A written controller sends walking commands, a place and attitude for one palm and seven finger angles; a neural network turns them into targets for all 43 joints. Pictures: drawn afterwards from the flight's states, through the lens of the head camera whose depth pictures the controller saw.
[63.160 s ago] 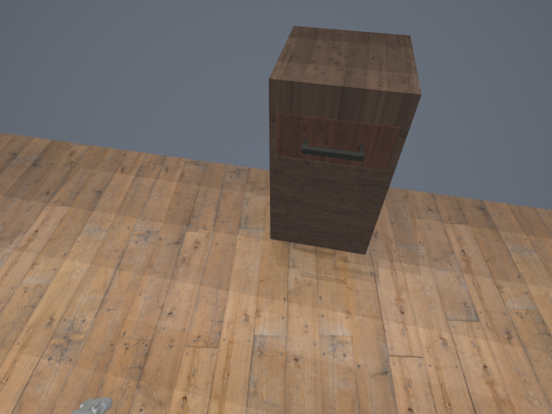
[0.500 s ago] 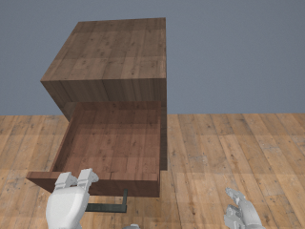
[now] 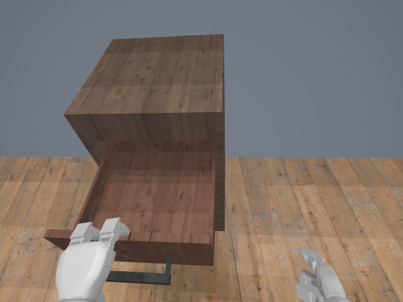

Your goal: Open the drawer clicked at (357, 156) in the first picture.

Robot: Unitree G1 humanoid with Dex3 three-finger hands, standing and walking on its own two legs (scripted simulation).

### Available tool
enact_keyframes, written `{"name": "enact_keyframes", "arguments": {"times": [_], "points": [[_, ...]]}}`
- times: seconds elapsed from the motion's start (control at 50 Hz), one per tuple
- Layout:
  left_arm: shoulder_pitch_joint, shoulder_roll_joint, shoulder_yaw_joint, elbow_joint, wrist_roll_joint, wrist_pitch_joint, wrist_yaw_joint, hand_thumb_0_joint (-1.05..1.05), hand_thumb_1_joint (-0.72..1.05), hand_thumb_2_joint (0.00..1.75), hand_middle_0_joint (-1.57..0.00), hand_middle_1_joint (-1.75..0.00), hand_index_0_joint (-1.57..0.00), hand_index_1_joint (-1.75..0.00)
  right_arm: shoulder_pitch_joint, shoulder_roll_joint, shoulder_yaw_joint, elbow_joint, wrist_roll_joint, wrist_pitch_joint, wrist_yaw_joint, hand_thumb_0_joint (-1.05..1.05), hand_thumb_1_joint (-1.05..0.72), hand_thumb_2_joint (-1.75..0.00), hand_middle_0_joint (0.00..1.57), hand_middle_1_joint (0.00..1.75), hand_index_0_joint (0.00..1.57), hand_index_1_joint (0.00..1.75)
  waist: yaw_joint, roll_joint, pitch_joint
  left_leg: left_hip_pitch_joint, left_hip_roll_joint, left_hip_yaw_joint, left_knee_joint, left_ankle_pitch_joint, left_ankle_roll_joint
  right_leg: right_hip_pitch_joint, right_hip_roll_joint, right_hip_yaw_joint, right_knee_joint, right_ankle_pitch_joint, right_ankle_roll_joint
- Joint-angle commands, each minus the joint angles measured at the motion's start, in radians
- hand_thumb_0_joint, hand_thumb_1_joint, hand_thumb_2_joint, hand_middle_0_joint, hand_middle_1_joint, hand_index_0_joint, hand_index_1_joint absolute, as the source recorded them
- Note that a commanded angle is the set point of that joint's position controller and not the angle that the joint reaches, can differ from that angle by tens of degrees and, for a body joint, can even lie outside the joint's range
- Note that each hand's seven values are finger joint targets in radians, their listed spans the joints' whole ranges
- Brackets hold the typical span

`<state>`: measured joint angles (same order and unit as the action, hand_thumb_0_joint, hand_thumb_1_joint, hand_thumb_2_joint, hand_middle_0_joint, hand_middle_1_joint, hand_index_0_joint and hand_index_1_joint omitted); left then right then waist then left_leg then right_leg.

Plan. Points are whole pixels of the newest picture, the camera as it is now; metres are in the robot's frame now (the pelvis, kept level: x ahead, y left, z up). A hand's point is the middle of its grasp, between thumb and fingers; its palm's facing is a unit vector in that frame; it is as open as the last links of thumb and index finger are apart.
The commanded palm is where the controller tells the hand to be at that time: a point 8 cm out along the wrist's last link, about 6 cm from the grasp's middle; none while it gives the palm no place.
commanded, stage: lift the hand off the handle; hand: left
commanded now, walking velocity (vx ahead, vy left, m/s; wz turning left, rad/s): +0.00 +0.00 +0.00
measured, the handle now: (130, 267) +0.22 +0.21 -0.14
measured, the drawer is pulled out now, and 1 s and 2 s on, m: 0.30 0.30 0.30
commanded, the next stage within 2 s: draw the hand back to the body in 0.08 s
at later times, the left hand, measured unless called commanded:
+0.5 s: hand (81, 258) +0.18 +0.23 +0.05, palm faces +0.04 -0.11 -0.99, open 13.8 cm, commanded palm +0.16 +0.23 +0.10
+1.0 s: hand (71, 236) +0.20 +0.22 +0.12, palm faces +0.30 -0.86 -0.41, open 13.4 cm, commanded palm +0.15 +0.27 +0.17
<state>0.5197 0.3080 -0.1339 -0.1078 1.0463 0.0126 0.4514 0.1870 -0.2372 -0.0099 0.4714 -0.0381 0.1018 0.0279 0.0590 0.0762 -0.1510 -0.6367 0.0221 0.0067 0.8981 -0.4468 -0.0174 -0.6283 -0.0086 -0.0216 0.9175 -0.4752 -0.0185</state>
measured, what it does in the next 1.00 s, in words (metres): stands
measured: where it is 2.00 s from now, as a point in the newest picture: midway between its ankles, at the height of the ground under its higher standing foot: outside the picture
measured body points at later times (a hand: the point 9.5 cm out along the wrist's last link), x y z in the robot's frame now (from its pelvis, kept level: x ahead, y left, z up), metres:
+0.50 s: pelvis +0.01 +0.01 +0.01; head +0.02 -0.04 +0.46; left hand +0.18 +0.24 +0.10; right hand +0.20 -0.21 -0.09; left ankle +0.00 +0.13 -0.69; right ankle -0.01 -0.11 -0.69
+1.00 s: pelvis +0.03 +0.02 +0.04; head +0.01 -0.01 +0.48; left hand +0.17 +0.26 +0.15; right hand +0.22 -0.18 -0.04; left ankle +0.00 +0.13 -0.69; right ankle -0.01 -0.11 -0.69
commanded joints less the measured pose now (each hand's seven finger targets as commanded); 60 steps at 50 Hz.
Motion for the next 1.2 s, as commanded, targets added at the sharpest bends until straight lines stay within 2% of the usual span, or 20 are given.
{"name": "enact_keyframes", "arguments": {"times": [0.0, 0.08, 0.16, 0.22, 0.36, 0.48, 0.56, 0.64, 0.7, 0.76, 0.78, 0.8, 0.82, 0.86, 0.9, 0.92, 0.96, 1.0, 1.1, 1.18], "points": [[0.012, 0.115, 0.082, -0.194, 0.005, -0.014, 0.034, 0.00, -0.50, 0.30, -0.30, -1.20, -0.30, -1.20, -0.107, -0.074, -0.034, -0.175, 0.001, -0.049, 0.003, 0.00, -0.90, -0.90, 0.20, 0.30, 0.20, 0.30, -0.006, -0.061, -0.107, 0.136, -0.035, 0.004, -0.100, 0.222, 0.052, 0.059, 0.015, 0.016, -0.174, 0.321, -0.028], [-0.012, 0.135, 0.115, -0.147, 0.002, -0.011, 0.027, 0.00, -0.50, 0.30, -0.30, -1.20, -0.30, -1.20, -0.109, -0.080, -0.033, -0.166, 0.001, -0.045, 0.000, 0.00, -0.90, -0.90, 0.20, 0.30, 0.20, 0.30, -0.012, -0.133, -0.093, 0.106, -0.035, 0.003, -0.105, 0.195, 0.052, 0.062, 0.016, 0.019, -0.185, 0.319, -0.019], [0.000, 0.126, 0.101, -0.197, 0.003, -0.025, 0.029, 0.00, -0.50, 0.30, -0.30, -1.20, -0.30, -1.20, -0.105, -0.077, -0.039, -0.172, -0.001, -0.051, -0.003, 0.00, -0.90, -0.90, 0.20, 0.30, 0.20, 0.30, -0.004, -0.073, -0.129, 0.140, -0.037, 0.005, -0.103, 0.225, 0.053, 0.078, 0.016, 0.018, -0.175, 0.343, -0.027], [-0.034, 0.169, 0.127, -0.303, -0.001, -0.035, 0.036, 0.00, -0.50, 0.30, -0.30, -1.20, -0.30, -1.20, -0.114, -0.078, -0.036, -0.177, -0.007, -0.048, -0.004, 0.00, -0.90, -0.90, 0.20, 0.30, 0.20, 0.30, 0.001, -0.011, -0.165, 0.187, -0.037, -0.002, -0.106, 0.257, 0.051, 0.070, 0.015, 0.030, -0.177, 0.326, -0.038], [0.042, 0.160, 0.157, -0.253, -0.032, 0.006, 0.015, 0.00, -0.50, 0.30, -0.30, -1.20, -0.30, -1.20, -0.130, -0.075, -0.036, -0.167, 0.012, -0.048, -0.007, 0.00, -0.90, -0.90, 0.20, 0.30, 0.20, 0.30, 0.007, -0.079, -0.079, 0.164, -0.025, -0.004, -0.150, 0.229, 0.050, 0.110, 0.016, 0.003, -0.207, 0.320, -0.025], [0.069, 0.212, 0.182, -0.320, -0.084, 0.032, -0.071, 0.00, -0.50, 0.30, -0.30, -1.20, -0.30, -1.20, -0.144, -0.082, -0.024, -0.168, 0.024, -0.058, -0.016, 0.00, -0.90, -0.90, 0.20, 0.30, 0.20, 0.30, 0.016, -0.121, -0.089, 0.199, -0.026, 0.004, -0.195, 0.259, 0.058, 0.194, -0.001, 0.018, -0.261, 0.385, -0.007], [0.060, 0.223, 0.179, -0.406, -0.086, -0.008, -0.103, 0.00, -0.50, 0.30, -0.30, -1.20, -0.30, -1.20, -0.136, -0.078, -0.020, -0.170, 0.015, -0.065, -0.021, 0.00, -0.90, -0.90, 0.20, 0.30, 0.20, 0.30, 0.015, -0.038, -0.050, 0.259, -0.018, -0.001, -0.212, 0.282, 0.059, 0.173, -0.002, 0.014, -0.282, 0.346, -0.016], [0.044, 0.279, 0.261, -0.434, -0.081, -0.039, -0.097, 0.00, -0.50, 0.30, -0.30, -1.20, -0.30, -1.20, -0.121, -0.084, -0.021, -0.170, 0.003, -0.063, -0.021, 0.00, -0.90, -0.90, 0.20, 0.30, 0.20, 0.30, 0.019, -0.054, -0.045, 0.285, -0.017, -0.009, -0.214, 0.291, 0.053, 0.150, -0.002, 0.023, -0.294, 0.326, -0.021], [0.093, 0.259, 0.270, -0.451, -0.091, -0.041, -0.097, 0.00, -0.50, 0.30, -0.30, -1.20, -0.30, -1.20, -0.127, -0.083, -0.027, -0.175, 0.011, -0.056, -0.018, 0.00, -0.90, -0.90, 0.20, 0.30, 0.20, 0.30, 0.028, -0.014, -0.054, 0.292, -0.013, -0.008, -0.222, 0.327, 0.049, 0.178, -0.001, 0.000, -0.285, 0.358, -0.021], [0.116, 0.262, 0.283, -0.464, -0.118, -0.018, -0.112, 0.00, -0.50, 0.30, -0.30, -1.20, -0.30, -1.20, -0.135, -0.084, -0.030, -0.176, 0.022, -0.051, -0.018, 0.00, -0.90, -0.90, 0.20, 0.30, 0.20, 0.30, 0.027, -0.033, -0.063, 0.296, -0.009, -0.010, -0.235, 0.343, 0.048, 0.210, 0.000, -0.009, -0.292, 0.379, -0.015], [0.099, -0.114, 0.149, -0.381, -0.847, -0.018, -0.205, 0.00, -0.47, 0.32, -0.30, -1.18, -0.30, -1.18, -0.061, -0.021, -0.010, -0.196, 0.070, -0.116, -0.054, 0.00, -0.90, -0.90, 0.20, 0.30, 0.20, 0.30, -0.077, -0.102, -0.007, 0.454, 0.017, -0.041, -0.281, 0.320, 0.078, 0.320, 0.003, -0.052, -0.309, 0.335, -0.007], [0.065, 0.022, 0.214, -0.439, -0.898, -0.050, -0.232, 0.00, -0.43, 0.33, -0.29, -1.15, -0.29, -1.15, -0.069, -0.044, -0.010, -0.190, 0.075, -0.170, -0.080, 0.00, -0.90, -0.90, 0.20, 0.30, 0.20, 0.30, -0.047, -0.112, -0.022, 0.459, 0.020, -0.034, -0.296, 0.300, 0.074, 0.338, -0.005, -0.045, -0.329, 0.304, 0.003], [0.090, 0.061, 0.264, -0.411, -0.908, -0.060, -0.239, 0.00, -0.40, 0.34, -0.29, -1.13, -0.29, -1.13, -0.085, -0.040, 0.002, -0.172, 0.073, -0.195, -0.094, 0.00, -0.90, -0.90, 0.20, 0.30, 0.20, 0.30, -0.038, -0.110, 0.012, 0.448, 0.015, -0.036, -0.307, 0.284, 0.070, 0.331, -0.002, -0.047, -0.342, 0.283, 0.000], [0.036, 0.090, 0.277, -0.520, -0.993, -0.090, -0.255, 0.00, -0.32, 0.37, -0.29, -1.09, -0.29, -1.09, -0.100, -0.050, 0.023, -0.166, 0.062, -0.214, -0.132, 0.00, -0.90, -0.90, 0.20, 0.30, 0.20, 0.30, -0.030, -0.125, 0.018, 0.450, 0.007, -0.040, -0.358, 0.333, 0.065, 0.374, -0.024, -0.061, -0.373, 0.323, 0.011], [-0.015, 0.117, 0.300, -0.570, -1.016, -0.107, -0.258, 0.00, -0.26, 0.40, -0.28, -1.04, -0.28, -1.04, -0.102, -0.050, 0.029, -0.146, 0.055, -0.256, -0.149, 0.00, -0.90, -0.90, 0.20, 0.30, 0.20, 0.30, -0.025, -0.081, 0.066, 0.455, 0.004, -0.042, -0.391, 0.342, 0.057, 0.383, -0.035, -0.060, -0.405, 0.328, 0.009], [-0.019, 0.155, 0.344, -0.570, -1.024, -0.101, -0.257, 0.00, -0.22, 0.42, -0.28, -1.02, -0.28, -1.02, -0.111, -0.055, 0.033, -0.121, 0.051, -0.269, -0.155, 0.00, -0.90, -0.90, 0.20, 0.30, 0.20, 0.30, -0.015, 0.002, 0.107, 0.440, -0.001, -0.040, -0.401, 0.348, 0.051, 0.386, -0.040, -0.055, -0.429, 0.329, 0.002], [-0.006, 0.135, 0.345, -0.581, -1.039, -0.105, -0.264, 0.00, -0.15, 0.45, -0.27, -0.98, -0.27, -0.98, -0.098, -0.043, 0.043, -0.099, 0.047, -0.294, -0.151, 0.00, -0.90, -0.90, 0.20, 0.30, 0.20, 0.30, -0.014, 0.050, 0.138, 0.450, 0.000, -0.047, -0.426, 0.398, 0.040, 0.409, -0.041, -0.061, -0.444, 0.362, -0.005], [0.005, 0.132, 0.363, -0.583, -1.050, -0.108, -0.274, 0.00, -0.08, 0.48, -0.27, -0.93, -0.27, -0.93, -0.103, -0.040, 0.043, -0.082, 0.045, -0.306, -0.145, 0.00, -0.90, -0.90, 0.20, 0.30, 0.20, 0.30, -0.008, 0.046, 0.141, 0.472, 0.004, -0.046, -0.435, 0.442, 0.036, 0.433, -0.040, -0.061, -0.463, 0.405, -0.008], [0.067, 0.113, 0.410, -0.540, -1.072, -0.117, -0.307, 0.00, 0.09, 0.55, -0.26, -0.82, -0.26, -0.82, -0.122, -0.041, 0.023, -0.057, 0.041, -0.298, -0.131, 0.00, -0.90, -0.90, 0.20, 0.30, 0.20, 0.30, 0.000, -0.077, 0.094, 0.515, 0.006, -0.031, -0.456, 0.500, 0.039, 0.496, -0.027, -0.064, -0.496, 0.494, 0.002], [0.042, 0.122, 0.435, -0.555, -1.077, -0.126, -0.323, 0.00, 0.23, 0.62, -0.25, -0.73, -0.25, -0.73, -0.140, -0.052, 0.009, -0.046, 0.040, -0.288, -0.124, 0.00, -0.90, -0.90, 0.20, 0.30, 0.20, 0.30, -0.004, -0.057, 0.070, 0.546, 0.000, -0.016, -0.468, 0.510, 0.044, 0.516, -0.026, -0.054, -0.530, 0.524, 0.007]]}}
